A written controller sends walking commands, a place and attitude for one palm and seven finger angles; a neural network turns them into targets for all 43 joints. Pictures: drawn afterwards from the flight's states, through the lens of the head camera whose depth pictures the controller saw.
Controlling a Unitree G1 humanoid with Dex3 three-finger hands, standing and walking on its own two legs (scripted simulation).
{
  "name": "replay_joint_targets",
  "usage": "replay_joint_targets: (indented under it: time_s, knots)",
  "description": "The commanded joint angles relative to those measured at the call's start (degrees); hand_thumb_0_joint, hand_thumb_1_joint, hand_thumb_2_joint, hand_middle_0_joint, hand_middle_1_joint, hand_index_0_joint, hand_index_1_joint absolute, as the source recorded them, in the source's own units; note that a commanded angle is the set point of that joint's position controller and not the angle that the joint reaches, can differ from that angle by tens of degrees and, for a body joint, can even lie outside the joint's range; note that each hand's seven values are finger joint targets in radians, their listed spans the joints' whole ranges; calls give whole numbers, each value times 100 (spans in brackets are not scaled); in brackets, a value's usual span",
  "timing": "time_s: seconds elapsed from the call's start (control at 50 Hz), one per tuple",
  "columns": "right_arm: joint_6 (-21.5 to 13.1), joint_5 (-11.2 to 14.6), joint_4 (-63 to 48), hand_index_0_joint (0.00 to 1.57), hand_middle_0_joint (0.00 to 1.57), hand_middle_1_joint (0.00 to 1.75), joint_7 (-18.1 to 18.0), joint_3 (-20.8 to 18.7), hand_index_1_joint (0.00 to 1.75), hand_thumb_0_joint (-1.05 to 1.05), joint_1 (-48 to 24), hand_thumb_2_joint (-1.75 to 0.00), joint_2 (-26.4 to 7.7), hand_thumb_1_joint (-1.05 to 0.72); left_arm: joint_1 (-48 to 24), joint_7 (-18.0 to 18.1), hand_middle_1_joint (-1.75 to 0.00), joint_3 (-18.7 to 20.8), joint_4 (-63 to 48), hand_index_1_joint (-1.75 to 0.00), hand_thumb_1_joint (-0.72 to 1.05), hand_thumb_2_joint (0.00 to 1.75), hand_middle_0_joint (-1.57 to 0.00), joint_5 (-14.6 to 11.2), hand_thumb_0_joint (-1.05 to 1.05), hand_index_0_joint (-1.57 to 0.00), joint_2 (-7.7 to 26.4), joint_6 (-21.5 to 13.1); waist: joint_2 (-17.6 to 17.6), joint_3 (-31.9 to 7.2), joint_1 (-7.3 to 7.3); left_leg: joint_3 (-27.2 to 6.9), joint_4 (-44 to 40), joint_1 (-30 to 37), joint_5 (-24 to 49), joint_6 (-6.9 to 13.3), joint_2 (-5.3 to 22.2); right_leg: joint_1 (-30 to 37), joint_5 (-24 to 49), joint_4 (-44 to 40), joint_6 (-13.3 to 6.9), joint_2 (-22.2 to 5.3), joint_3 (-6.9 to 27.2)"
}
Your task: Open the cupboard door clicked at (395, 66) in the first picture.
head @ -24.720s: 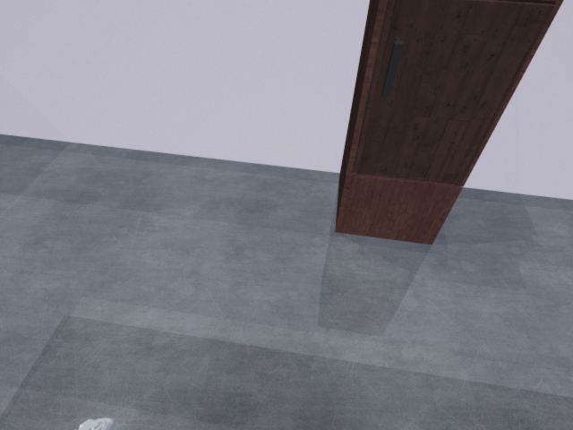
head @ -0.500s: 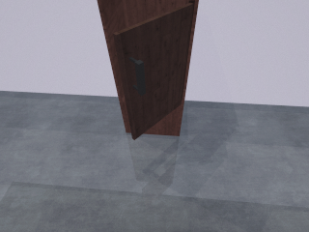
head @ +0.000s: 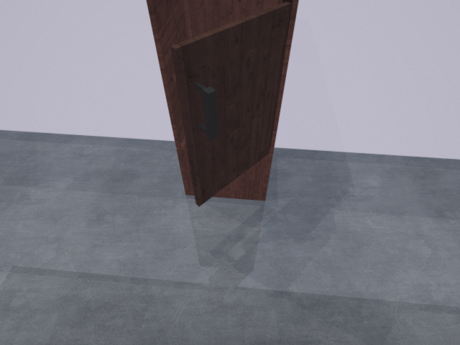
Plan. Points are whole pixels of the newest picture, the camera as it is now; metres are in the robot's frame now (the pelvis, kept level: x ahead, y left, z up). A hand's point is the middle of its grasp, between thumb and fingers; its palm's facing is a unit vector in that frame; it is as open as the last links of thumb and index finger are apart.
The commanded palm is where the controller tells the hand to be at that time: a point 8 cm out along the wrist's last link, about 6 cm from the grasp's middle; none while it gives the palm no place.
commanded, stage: look to check the result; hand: left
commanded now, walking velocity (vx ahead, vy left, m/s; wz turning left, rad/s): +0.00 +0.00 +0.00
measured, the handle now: (205, 111) +0.65 +0.10 +0.04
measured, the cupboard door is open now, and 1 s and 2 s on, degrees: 49 49 49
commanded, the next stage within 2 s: walk to a spot facing it in 0.40 s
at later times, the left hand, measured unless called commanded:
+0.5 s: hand out of the picture +0.08 +0.22 -0.16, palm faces +0.01 -0.95 -0.31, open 7.4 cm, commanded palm none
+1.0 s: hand out of the picture +0.10 +0.15 -0.17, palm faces -0.12 -0.95 -0.27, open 7.4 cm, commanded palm none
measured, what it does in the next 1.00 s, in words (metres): stands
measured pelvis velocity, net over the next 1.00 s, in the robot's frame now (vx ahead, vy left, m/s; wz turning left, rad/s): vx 0.01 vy -0.04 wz -0.18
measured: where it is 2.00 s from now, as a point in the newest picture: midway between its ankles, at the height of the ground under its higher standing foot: outside the picture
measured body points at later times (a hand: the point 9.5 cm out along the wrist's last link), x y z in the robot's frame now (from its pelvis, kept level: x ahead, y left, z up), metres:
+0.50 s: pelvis +0.01 -0.01 +0.00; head +0.03 -0.02 +0.45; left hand +0.08 +0.27 -0.13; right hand +0.07 -0.28 -0.15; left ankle +0.01 +0.11 -0.74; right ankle +0.03 -0.11 -0.74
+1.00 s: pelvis +0.01 -0.04 -0.02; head +0.06 -0.08 +0.43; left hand +0.11 +0.20 -0.15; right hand +0.02 -0.30 -0.19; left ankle +0.00 +0.11 -0.71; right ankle +0.01 -0.11 -0.74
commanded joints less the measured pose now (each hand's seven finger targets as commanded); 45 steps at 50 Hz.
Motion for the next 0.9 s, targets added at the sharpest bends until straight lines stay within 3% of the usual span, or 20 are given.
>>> replay_joint_targets:
  time_s: [0.0, 0.24, 0.52, 0.58, 0.66, 0.72, 0.76, 0.8, 0.82, 0.84, 0.86, 0.88]
  knots:
    - [-73, -22, -215, 20, 20, 30, -42, -134, 30, 0, 158, -90, -806, -90, -22, 51, -30, 151, -235, -30, 90, 90, -20, 9, 0, -20, 926, -115, 2, 55, -2, -580, -625, -293, -149, 169, 605, 64, -384, -602, -203, -615, 621]
    - [-104, -10, -255, 20, 20, 30, -10, -148, 30, 0, -360, -90, -1244, -90, -408, 27, -30, 153, -253, -30, 90, 90, -20, 1, 0, -20, 1330, -176, -64, -230, 5, -581, -618, 89, 538, 133, 655, 314, 276, -642, -194, -699, 614]
    - [-106, -20, -284, 20, 20, 30, 23, -143, 30, 0, -792, -90, -1606, -90, -805, 1, -30, 149, -318, -30, 90, 90, -20, 4, 0, -20, 1642, -188, 27, -276, 0, -523, -741, 312, 678, 83, 718, 376, 513, -746, -181, -704, 699]
    - [-21, -20, -287, 20, 20, 30, -14, -81, 30, 0, -455, -90, -1055, -90, -583, 27, -30, 111, -333, -30, 90, 90, -20, 3, 0, -20, 1175, -52, -130, -464, -49, -226, -362, 406, 835, -1, 758, 296, 1206, -421, -138, -716, 805]
    - [71, -11, -560, 20, 20, 30, -82, -205, 30, 0, -308, -90, -1177, -90, -467, -2, -30, 218, -613, -30, 90, 90, -20, 27, 0, -20, 1219, 87, -128, -357, -58, -46, -105, 371, 615, 35, 891, -144, 1396, 16, -156, -562, 953]
    - [99, -31, -809, 20, 20, 30, -114, -310, 30, 0, -315, -90, -1276, -90, -465, -58, -30, 278, -893, -30, 90, 90, -20, 52, 0, -20, 1176, 163, 153, -246, -59, -223, -177, 316, 419, 203, 1198, -577, 1088, 510, -118, -318, 891]
    - [96, -40, -943, 20, 20, 30, -129, -378, 30, 0, -364, -90, -1385, -90, -399, -94, -30, 302, -1036, -30, 90, 90, -20, 53, 0, -20, 1079, 189, 483, -267, -4, -493, -310, 275, 396, 423, 1566, -802, 586, 1140, -61, -103, 695]
    - [59, -73, -1056, 20, 20, 30, -140, -422, 30, 0, -437, -90, -1425, -90, -368, -137, -30, 336, -1170, -30, 90, 90, -20, 50, 0, -20, 945, 245, 1032, -170, 59, -817, -602, 87, 937, 840, 2149, -997, -1207, 2284, 39, 41, 281]
    - [51, -92, -1111, 20, 20, 30, -143, -419, 30, 0, -449, -90, -1387, -90, -364, -152, -30, 356, -1244, -30, 90, 90, -20, 49, 0, -20, 900, 270, 1110, -137, 44, -777, -592, 13, 1268, 981, 2298, -1035, -1768, 2624, 60, -57, 202]
    - [36, -108, -1153, 20, 20, 30, -153, -417, 30, 0, -533, -90, -1332, -90, -309, -166, -30, 379, -1279, -30, 90, 90, -20, 48, 0, -20, 833, 258, 963, -110, 127, -567, -331, -60, 1778, 941, 2266, -868, -1782, 2393, 38, -188, 218]
    - [38, -94, -1198, 20, 20, 30, -154, -413, 30, 0, -635, -90, -1312, -90, -52, -177, -30, 388, -1238, -30, 90, 90, -20, 46, 0, -20, 792, 235, 557, -259, 265, -286, 75, -120, 1912, 784, 2147, -448, -1391, 1884, 10, -209, 155]
    - [58, -70, -1252, 20, 20, 30, -155, -441, 30, 0, -779, -90, -1341, -90, 309, -185, -30, 430, -1171, -30, 90, 90, -20, 58, 0, -20, 823, 204, 358, -257, 445, 86, 741, -408, 1587, 463, 1767, 22, -485, 987, -15, -228, 234]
